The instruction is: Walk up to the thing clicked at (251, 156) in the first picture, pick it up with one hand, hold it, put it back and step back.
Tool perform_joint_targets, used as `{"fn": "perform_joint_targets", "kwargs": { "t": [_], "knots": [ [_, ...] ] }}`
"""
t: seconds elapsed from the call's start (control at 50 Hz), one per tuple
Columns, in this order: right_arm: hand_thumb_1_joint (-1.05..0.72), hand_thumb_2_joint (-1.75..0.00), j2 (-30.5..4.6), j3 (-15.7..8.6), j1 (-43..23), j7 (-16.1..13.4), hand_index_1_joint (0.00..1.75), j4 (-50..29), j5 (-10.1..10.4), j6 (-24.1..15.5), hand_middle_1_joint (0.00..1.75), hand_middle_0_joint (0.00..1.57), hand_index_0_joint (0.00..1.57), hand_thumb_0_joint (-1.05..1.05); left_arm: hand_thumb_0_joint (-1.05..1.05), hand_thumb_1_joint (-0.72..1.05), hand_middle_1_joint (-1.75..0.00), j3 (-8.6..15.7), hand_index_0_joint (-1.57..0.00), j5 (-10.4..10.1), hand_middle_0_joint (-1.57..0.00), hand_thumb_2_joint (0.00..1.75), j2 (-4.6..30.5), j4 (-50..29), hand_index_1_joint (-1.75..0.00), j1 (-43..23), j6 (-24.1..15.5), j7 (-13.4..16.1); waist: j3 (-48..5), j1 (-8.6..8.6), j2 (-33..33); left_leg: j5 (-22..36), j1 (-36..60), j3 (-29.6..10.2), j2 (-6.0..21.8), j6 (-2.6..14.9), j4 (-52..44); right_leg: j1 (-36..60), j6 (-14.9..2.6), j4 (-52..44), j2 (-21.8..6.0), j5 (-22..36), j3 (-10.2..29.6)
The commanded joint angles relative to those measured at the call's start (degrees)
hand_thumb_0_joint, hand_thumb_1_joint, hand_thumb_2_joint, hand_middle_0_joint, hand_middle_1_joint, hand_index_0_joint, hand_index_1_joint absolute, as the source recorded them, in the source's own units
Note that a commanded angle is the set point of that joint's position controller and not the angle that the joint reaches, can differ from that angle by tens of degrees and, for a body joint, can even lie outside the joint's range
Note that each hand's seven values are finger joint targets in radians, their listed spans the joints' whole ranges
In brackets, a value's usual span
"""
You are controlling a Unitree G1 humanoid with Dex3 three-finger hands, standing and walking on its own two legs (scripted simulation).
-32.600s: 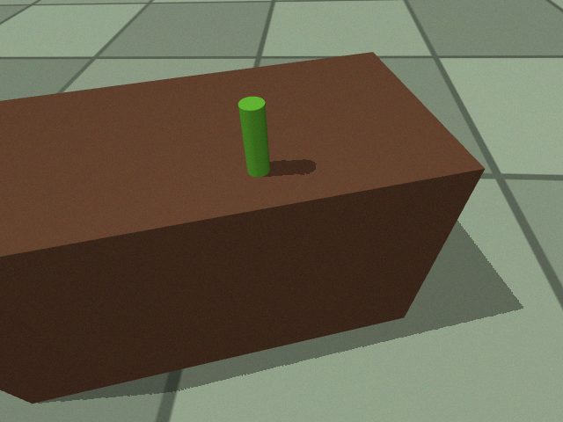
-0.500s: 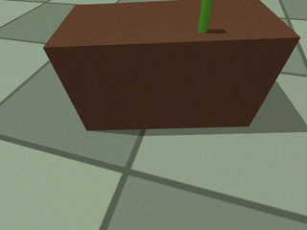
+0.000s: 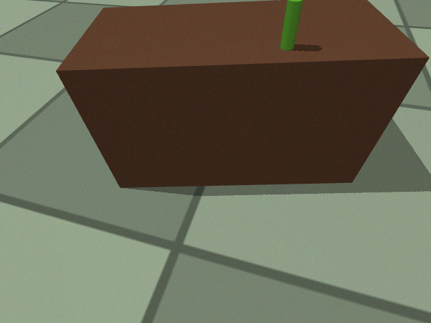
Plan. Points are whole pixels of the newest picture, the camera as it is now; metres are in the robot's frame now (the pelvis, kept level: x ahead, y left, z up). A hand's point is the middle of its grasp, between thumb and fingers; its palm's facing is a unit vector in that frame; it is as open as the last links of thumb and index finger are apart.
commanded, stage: step back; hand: right
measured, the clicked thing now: (290, 24) +1.07 -0.24 +0.07
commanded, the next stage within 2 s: stand in 0.18 s
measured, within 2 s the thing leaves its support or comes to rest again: neither
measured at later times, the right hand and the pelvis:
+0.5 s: hand out of the picture +0.12 -0.24 -0.13, palm faces +0.00 +0.94 -0.33, open 7.4 cm; pelvis +0.01 +0.01 +0.02, yaw -1 degrees
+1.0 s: hand out of the picture +0.04 -0.26 -0.14, palm faces -0.01 +0.95 -0.32, open 7.4 cm; pelvis -0.01 -0.01 +0.02, yaw -1 degrees
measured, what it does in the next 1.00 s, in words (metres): stands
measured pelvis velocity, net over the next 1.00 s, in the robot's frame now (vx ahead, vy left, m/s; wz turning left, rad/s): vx -0.01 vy -0.01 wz -0.01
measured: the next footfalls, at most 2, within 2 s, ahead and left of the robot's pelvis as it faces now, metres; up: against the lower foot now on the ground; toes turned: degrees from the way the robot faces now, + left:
none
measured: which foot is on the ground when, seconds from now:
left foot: down 0.00-1.00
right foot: down 0.00-1.00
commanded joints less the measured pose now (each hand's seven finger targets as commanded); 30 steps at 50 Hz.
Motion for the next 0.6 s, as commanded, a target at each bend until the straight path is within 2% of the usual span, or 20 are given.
{"fn": "perform_joint_targets", "kwargs": {
  "t": [0.0,0.02,0.04,0.08,0.1,0.12,0.14,0.16,0.2,0.22,0.26,0.32,0.38,0.46,0.52,0.54,0.58],
  "knots": [
    [-0.9,-0.9,-14.21,-2.69,-3.12,-0.95,0.3,-3.71,0.07,-1.6,0.3,0.2,0.2,0.0,0.0,0.9,-0.3,2.27,-0.2,-1.76,-0.2,0.9,11.49,-4.21,-0.3,-1.31,0.13,1.06,-8.66,1.62,4.26,20.1,4.47,-14.23,14.05,9.04,-8.09,-1.08,-0.98,1.27,0.91,6.78,1.92],
    [-0.9,-0.9,-14.68,-2.59,-4.82,-0.69,0.3,-3.61,0.33,-1.33,0.3,0.2,0.2,0.0,0.0,0.9,-0.3,2.51,-0.2,-1.56,-0.2,0.9,12.06,-3.04,-0.3,-1.93,0.28,1.26,-7.23,1.55,5.74,17.64,-0.41,-14.06,14.92,9.9,-8.44,3.34,-1.37,-2.0,0.65,0.83,2.49],
    [-0.9,-0.9,-13.22,-2.17,-6.2,-0.57,0.3,-3.11,0.2,-1.14,0.3,0.2,0.2,0.0,0.0,0.9,-0.3,2.23,-0.2,-1.19,-0.2,0.9,11.97,-2.7,-0.3,-2.56,-0.03,1.27,-6.53,2.08,5.11,18.33,-1.11,-11.68,13.06,7.51,-8.45,5.47,-1.83,-6.36,-0.39,3.41,3.32],
    [-0.9,-0.9,-11.46,-1.51,-6.62,-0.74,0.3,-3.0,0.49,-1.15,0.3,0.2,0.2,0.0,0.0,0.9,-0.3,2.53,-0.2,-0.99,-0.2,0.9,13.19,-2.08,-0.3,-2.28,-0.64,1.25,-8.8,1.6,4.88,24.16,1.19,-6.11,7.99,3.32,-4.97,7.85,-2.59,-7.72,-3.05,18.07,5.3],
    [-0.9,-0.9,-10.72,-1.36,-6.13,-0.94,0.3,-2.76,0.7,-1.18,0.3,0.2,0.2,0.0,0.0,0.9,-0.3,2.64,-0.2,-1.19,-0.2,0.9,13.77,-1.65,-0.3,-1.51,-0.75,1.36,-10.03,1.15,4.38,25.78,2.05,-4.36,6.63,2.48,-3.51,8.59,-2.89,-7.12,-3.74,23.01,5.75],
    [-0.9,-0.9,-10.56,-1.46,-5.75,-0.99,0.3,-2.24,0.82,-1.08,0.3,0.2,0.2,0.0,0.0,0.9,-0.3,2.55,-0.2,-1.21,-0.2,0.9,14.15,-1.31,-0.3,-1.99,-0.67,1.39,-10.47,0.67,3.8,25.03,3.03,-3.84,6.09,2.07,-3.46,8.38,-3.11,-7.15,-4.29,24.39,5.95],
    [-0.9,-0.9,-10.4,-1.32,-5.83,-0.96,0.3,-1.64,0.77,-0.95,0.3,0.2,0.2,0.0,0.0,0.9,-0.3,2.39,-0.2,-1.25,-0.2,0.9,13.77,-1.3,-0.3,-3.01,-0.55,1.39,-10.29,0.41,3.76,24.94,3.61,-3.99,6.24,2.1,-4.21,7.9,-2.95,-7.29,-4.35,23.99,5.74],
    [-0.9,-0.9,-11.25,-0.86,-5.11,-0.81,0.3,-1.27,1.17,-1.4,0.3,0.2,0.2,0.0,0.0,0.9,-0.3,1.15,-0.2,-1.61,-0.2,0.9,11.01,0.78,-0.3,-2.52,-0.26,1.1,-10.45,-0.46,3.55,27.22,7.99,-5.66,7.99,2.68,-7.25,6.61,-2.4,-8.17,-3.59,24.75,5.79],
    [-0.9,-0.9,-11.75,-0.9,-6.63,-0.69,0.3,-0.98,1.06,-1.74,0.3,0.2,0.2,0.0,0.0,0.9,-0.3,0.74,-0.2,-1.64,-0.2,0.9,10.85,0.87,-0.3,-3.47,-0.16,1.07,-10.3,-0.45,4.08,30.37,9.56,-6.6,9.1,3.03,-7.95,6.77,-1.5,-10.02,-3.0,23.18,4.96],
    [-0.9,-0.9,-11.58,-0.78,-7.07,-0.65,0.3,-0.62,1.17,-1.7,0.3,0.2,0.2,0.0,0.0,0.9,-0.3,0.74,-0.2,-1.62,-0.2,0.9,11.29,1.37,-0.3,-3.98,-0.06,1.06,-9.55,-0.49,4.27,27.97,8.62,-6.77,9.06,2.9,-9.25,7.08,-1.22,-10.92,-2.84,20.97,5.02],
    [-0.9,-0.9,-10.88,-0.53,-9.27,-0.52,0.3,-0.51,1.35,-1.47,0.3,0.2,0.2,0.0,0.0,0.9,-0.3,0.64,-0.2,-1.38,-0.2,0.9,11.66,2.29,-0.3,-4.36,-0.24,0.97,-8.88,-0.21,2.54,25.11,9.24,-5.81,8.54,2.36,-9.71,7.66,-1.34,-13.2,-3.67,22.48,5.42],
    [-0.9,-0.9,-10.82,-0.4,-8.82,-0.53,0.3,0.17,1.41,-1.44,0.3,0.2,0.2,0.0,0.0,0.9,-0.3,0.58,-0.2,-1.03,-0.2,0.9,11.97,3.26,-0.3,-5.08,-0.54,0.92,-9.7,-0.87,0.79,26.82,10.66,-4.81,8.4,1.95,-10.46,9.17,-1.2,-14.18,-4.25,26.07,5.31],
    [-0.9,-0.9,-10.51,-0.29,-9.71,-0.46,0.3,0.67,1.45,-1.39,0.3,0.2,0.2,0.0,0.0,0.9,-0.3,0.48,-0.2,-1.05,-0.2,0.9,11.9,4.14,-0.3,-5.04,-0.58,0.94,-9.1,-0.78,0.12,24.96,11.9,-4.21,8.21,1.81,-11.67,8.52,-1.06,-15.73,-4.39,25.32,5.54],
    [-0.9,-0.9,-10.44,-0.19,-10.84,-0.24,0.3,1.23,1.3,-1.26,0.3,0.2,0.2,0.0,0.0,0.9,-0.3,0.41,-0.2,-1.04,-0.2,0.9,11.83,4.74,-0.3,-5.96,-0.57,0.82,-7.3,-0.91,0.54,18.91,9.37,-3.99,7.79,1.37,-13.69,8.81,-0.87,-18.0,-4.63,20.83,5.96],
    [-0.9,-0.9,-10.46,-0.09,-11.46,-0.01,0.3,1.86,1.27,-1.07,0.3,0.2,0.2,0.0,0.0,0.9,-0.3,0.36,-0.2,-0.86,-0.2,0.9,11.84,5.41,-0.3,-5.63,-0.52,0.69,-4.83,-0.51,0.75,9.81,7.44,-4.43,7.3,0.96,-16.18,7.03,-0.83,-19.86,-4.39,13.03,6.19],
    [-0.9,-0.9,-10.38,-0.03,-11.21,0.03,0.3,1.95,1.24,-0.99,0.3,0.2,0.2,0.0,0.0,0.9,-0.3,0.42,-0.2,-0.74,-0.2,0.9,12.11,5.53,-0.3,-5.99,-0.43,0.61,-4.21,-0.75,0.23,7.87,6.68,-4.56,7.41,1.04,-16.82,6.93,-1.0,-19.85,-4.34,12.02,6.08],
    [-0.9,-0.9,-10.38,0.0,-11.11,0.19,0.3,2.23,1.23,-1.08,0.3,0.2,0.2,0.0,0.0,0.9,-0.3,0.45,-0.2,-0.74,-0.2,0.9,12.18,5.92,-0.3,-5.3,-0.55,0.51,-4.96,-0.59,0.42,7.69,7.21,-4.74,7.45,1.11,-16.98,7.12,-1.11,-20.18,-4.6,11.96,6.26]
  ]
}}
